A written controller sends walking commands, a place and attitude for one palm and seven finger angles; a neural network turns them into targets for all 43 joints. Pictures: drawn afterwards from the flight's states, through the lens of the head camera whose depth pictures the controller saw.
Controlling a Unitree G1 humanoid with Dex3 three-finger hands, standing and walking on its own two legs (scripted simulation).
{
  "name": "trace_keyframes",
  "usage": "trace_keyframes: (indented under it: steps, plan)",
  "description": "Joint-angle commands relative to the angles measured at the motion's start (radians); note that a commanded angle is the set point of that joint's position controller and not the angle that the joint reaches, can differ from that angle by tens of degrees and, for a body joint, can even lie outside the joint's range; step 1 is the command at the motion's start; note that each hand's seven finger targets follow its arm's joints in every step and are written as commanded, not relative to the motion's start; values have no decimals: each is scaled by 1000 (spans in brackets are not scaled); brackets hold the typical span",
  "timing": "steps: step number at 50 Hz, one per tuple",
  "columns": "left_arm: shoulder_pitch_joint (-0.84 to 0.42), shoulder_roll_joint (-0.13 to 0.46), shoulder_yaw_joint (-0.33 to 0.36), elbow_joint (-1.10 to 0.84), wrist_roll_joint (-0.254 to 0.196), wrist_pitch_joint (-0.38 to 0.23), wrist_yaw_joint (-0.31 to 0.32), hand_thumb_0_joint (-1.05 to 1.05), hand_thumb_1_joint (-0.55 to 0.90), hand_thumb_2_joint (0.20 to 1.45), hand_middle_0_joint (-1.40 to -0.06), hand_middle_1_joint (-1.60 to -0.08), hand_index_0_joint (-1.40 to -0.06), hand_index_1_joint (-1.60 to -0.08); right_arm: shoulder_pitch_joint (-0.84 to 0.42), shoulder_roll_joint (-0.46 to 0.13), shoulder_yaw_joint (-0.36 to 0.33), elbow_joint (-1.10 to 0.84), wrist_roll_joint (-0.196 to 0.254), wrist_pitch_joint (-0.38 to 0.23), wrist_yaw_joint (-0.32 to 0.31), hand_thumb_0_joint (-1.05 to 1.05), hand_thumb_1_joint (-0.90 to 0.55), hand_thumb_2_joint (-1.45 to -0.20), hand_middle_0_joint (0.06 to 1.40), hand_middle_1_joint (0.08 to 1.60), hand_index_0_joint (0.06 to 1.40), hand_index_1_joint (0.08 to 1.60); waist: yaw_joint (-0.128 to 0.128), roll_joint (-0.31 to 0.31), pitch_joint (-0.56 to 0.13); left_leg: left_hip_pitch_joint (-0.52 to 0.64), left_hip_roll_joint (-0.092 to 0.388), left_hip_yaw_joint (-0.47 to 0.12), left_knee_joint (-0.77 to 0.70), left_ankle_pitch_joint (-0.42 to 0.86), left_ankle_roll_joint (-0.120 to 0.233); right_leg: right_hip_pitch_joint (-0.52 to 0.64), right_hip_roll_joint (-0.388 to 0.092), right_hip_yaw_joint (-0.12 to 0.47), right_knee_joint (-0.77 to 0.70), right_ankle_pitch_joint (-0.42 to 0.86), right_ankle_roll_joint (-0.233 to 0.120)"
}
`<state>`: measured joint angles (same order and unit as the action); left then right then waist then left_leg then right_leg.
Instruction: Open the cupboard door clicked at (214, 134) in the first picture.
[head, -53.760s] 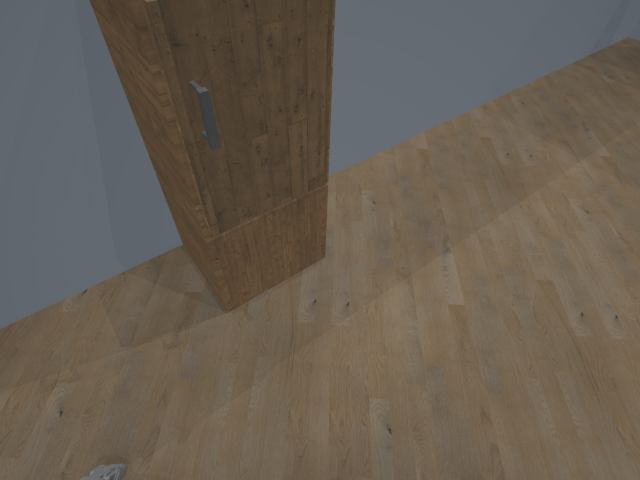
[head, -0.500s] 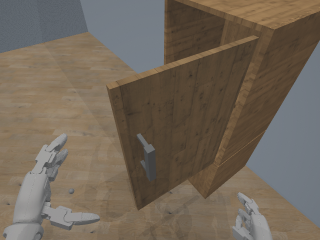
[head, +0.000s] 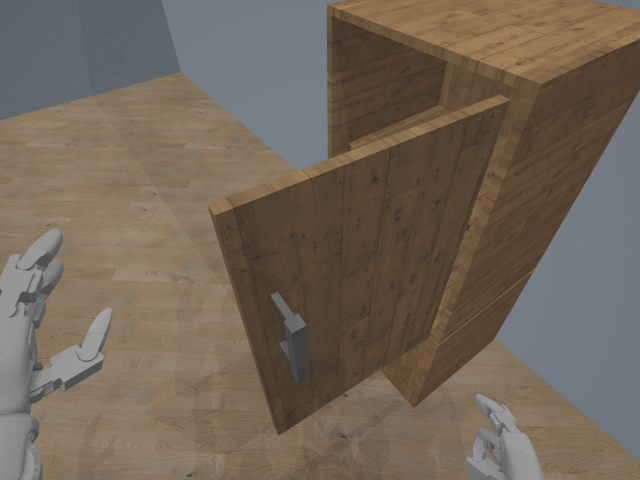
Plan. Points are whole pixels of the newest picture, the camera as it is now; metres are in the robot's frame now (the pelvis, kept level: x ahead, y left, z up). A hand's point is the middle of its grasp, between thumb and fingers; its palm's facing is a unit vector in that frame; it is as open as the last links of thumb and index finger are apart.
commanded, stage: draw the hand back to the body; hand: left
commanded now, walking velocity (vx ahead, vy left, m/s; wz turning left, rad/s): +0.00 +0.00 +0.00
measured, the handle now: (290, 339) +0.28 +0.09 +0.03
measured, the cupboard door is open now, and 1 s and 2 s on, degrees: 86 86 86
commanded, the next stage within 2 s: step back with the hand held close in 0.42 s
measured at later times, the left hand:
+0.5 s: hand (83, 340) +0.19 +0.26 +0.16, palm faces +0.46 -0.79 -0.41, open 7.5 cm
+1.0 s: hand (48, 381) +0.15 +0.26 +0.16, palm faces +0.37 -0.76 -0.53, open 7.4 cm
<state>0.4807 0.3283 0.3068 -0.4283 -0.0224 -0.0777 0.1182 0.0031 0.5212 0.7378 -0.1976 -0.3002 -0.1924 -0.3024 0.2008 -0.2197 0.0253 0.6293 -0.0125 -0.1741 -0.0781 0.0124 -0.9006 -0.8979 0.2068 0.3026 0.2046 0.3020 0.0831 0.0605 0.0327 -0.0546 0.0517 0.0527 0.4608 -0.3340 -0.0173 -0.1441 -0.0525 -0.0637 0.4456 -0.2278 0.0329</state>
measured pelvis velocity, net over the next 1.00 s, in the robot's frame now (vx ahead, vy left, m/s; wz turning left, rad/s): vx -0.07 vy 0.01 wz -0.04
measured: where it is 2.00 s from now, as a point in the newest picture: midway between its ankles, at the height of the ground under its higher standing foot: outside the picture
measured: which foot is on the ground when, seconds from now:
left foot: down 0.00-1.00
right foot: down 0.00-1.00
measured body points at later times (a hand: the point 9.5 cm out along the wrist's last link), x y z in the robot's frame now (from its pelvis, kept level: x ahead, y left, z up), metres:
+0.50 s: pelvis +0.00 -0.01 +0.00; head -0.02 -0.02 +0.45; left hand +0.16 +0.30 +0.18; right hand +0.19 -0.23 -0.08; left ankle -0.05 +0.12 -0.74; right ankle +0.01 -0.14 -0.74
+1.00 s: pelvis -0.07 +0.01 -0.01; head -0.04 +0.01 +0.44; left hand +0.12 +0.30 +0.18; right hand +0.11 -0.24 -0.08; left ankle -0.05 +0.12 -0.74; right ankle +0.01 -0.14 -0.74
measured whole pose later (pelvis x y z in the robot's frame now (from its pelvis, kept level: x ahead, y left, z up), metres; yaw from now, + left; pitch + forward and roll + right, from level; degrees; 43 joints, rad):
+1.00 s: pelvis -0.07 +0.01 -0.01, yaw -2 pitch -1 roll +1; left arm 0.55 0.42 0.44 -0.50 -0.01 -0.19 0.13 0.01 0.88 0.90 -0.22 -0.30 -0.21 -0.30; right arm 0.18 -0.22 -0.01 0.55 -0.01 -0.05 -0.08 0.01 -0.90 -0.90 0.21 0.30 0.20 0.30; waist 0.01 -0.02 0.07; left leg -0.25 0.03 0.10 0.53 -0.26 0.01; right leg -0.35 -0.07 0.00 0.49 -0.12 0.04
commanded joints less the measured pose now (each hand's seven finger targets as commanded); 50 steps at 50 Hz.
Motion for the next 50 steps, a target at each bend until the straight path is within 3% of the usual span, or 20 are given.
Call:
trace_keyframes:
  steps: [1,2,4,6,12,22,26,27,28,29,31,32,33,36,37,40,47,50]
  plan:
    - [-116,193,158,-219,-7,-74,24,0,865,885,-199,-300,-199,-300,-116,-103,-42,-150,-2,-53,-9,0,-900,-900,200,300,200,300,-4,32,-88,-72,-19,6,-92,368,19,121,37,4,-52,235,-42]
    - [-124,210,177,-204,-7,-74,27,0,900,900,-200,-300,-200,-300,-119,-106,-44,-142,-2,-53,-11,0,-900,-900,200,300,200,300,0,21,-86,-68,-19,7,-90,369,18,124,38,6,-57,239,-44]
    - [-85,150,131,-158,-12,-68,16,0,900,900,-200,-300,-200,-300,-118,-102,-46,-141,0,-46,-5,0,-900,-900,200,300,200,300,-6,-8,-63,-67,-16,10,-99,364,21,113,39,2,-64,233,-38]
    - [-96,154,126,-174,-11,-69,12,0,900,900,-200,-300,-200,-300,-120,-108,-50,-144,-2,-43,-2,0,-900,-900,200,300,200,300,-8,-21,-76,-56,-19,15,-95,377,27,118,38,4,-69,254,-36]
    - [-113,201,160,-195,-7,-73,15,0,900,900,-200,-300,-200,-300,-131,-108,-54,-141,-3,-38,-4,0,-900,-900,200,300,200,300,-1,-3,-90,-52,-23,14,-99,353,25,134,40,12,-75,248,-40]
    - [-108,189,153,-186,-6,-77,16,0,900,900,-200,-300,-200,-300,-133,-106,-54,-135,-4,-49,-5,0,-900,-900,200,300,200,300,-2,29,-74,-49,-24,16,-109,334,23,129,41,12,-84,230,-41]
    - [-115,175,140,-175,-9,-76,12,0,900,900,-200,-300,-200,-300,-136,-102,-54,-137,0,-47,-3,0,-900,-900,200,300,200,300,-5,-1,-54,-54,-23,17,-117,294,26,109,45,14,-96,191,-37]
    - [-215,219,165,-216,-7,-84,19,0,900,900,-200,-300,-200,-300,-140,-109,-52,-130,-2,-49,-6,0,-900,-900,200,300,200,300,-10,12,-68,-53,-27,12,-118,276,23,118,44,15,-100,176,-40]
    - [-285,309,272,-231,-8,-129,22,0,900,900,-200,-300,-200,-300,-124,-120,-42,-166,4,-24,-6,0,-900,-900,200,300,200,300,-64,-51,26,-133,-10,19,-95,189,34,-4,5,100,-146,246,-40]
    - [-164,241,225,-132,-5,-131,9,0,900,900,-200,-300,-200,-300,-126,-108,-43,-152,0,-4,-8,0,-900,-900,200,300,200,300,-65,-112,7,-127,-15,7,-80,175,39,-11,-13,93,-147,256,-40]
    - [-105,200,182,-154,-1,-139,-1,0,900,900,-200,-300,-200,-300,-130,-118,-49,-170,-4,21,-3,0,-900,-900,200,300,200,300,-68,-78,-45,-115,-13,20,-72,213,35,-7,-20,92,-124,308,-38]
    - [-97,215,195,-181,1,-151,3,0,900,900,-200,-300,-200,-300,-134,-123,-52,-170,-8,27,-7,0,-900,-900,200,300,200,300,-65,-9,-82,-115,-8,16,-83,257,32,25,-23,78,-92,355,-40]
    - [-54,206,193,-181,1,-152,6,0,900,900,-200,-300,-200,-300,-126,-122,-53,-181,-8,33,-7,0,-900,-900,200,300,200,300,-64,14,-121,-110,0,15,-85,317,30,44,-18,68,-58,396,-36]
    - [16,229,222,-235,1,-154,12,0,900,900,-200,-300,-200,-300,-119,-122,-66,-211,-7,52,-3,0,-900,-900,200,300,200,300,-61,-6,-210,-110,16,17,-57,447,24,79,-12,56,8,517,-27]
    - [33,247,240,-243,1,-153,17,0,900,900,-200,-300,-200,-300,-126,-122,-69,-211,-7,58,-5,0,-900,-900,200,300,200,300,-58,18,-219,-122,17,5,-60,475,21,92,-15,49,27,538,-29]
    - [74,255,260,-266,-1,-152,23,0,900,900,-200,-300,-200,-300,-123,-113,-75,-237,-1,74,-5,0,-900,-900,200,300,200,300,-60,-19,-222,-165,27,4,-52,474,20,85,-8,53,64,556,-22]
    - [59,257,271,-270,5,-171,42,0,900,900,-200,-300,-200,-300,-118,-117,-79,-238,4,67,-17,0,-900,-900,200,300,200,300,-63,11,-130,-365,36,-22,-99,103,51,60,-6,90,71,316,-15]
    - [40,246,261,-260,14,-182,48,0,900,900,-200,-300,-200,-300,-99,-120,-77,-238,8,53,-17,0,-900,-900,200,300,200,300,-70,-24,-89,-456,33,-26,-98,-112,67,36,-16,124,57,161,-17]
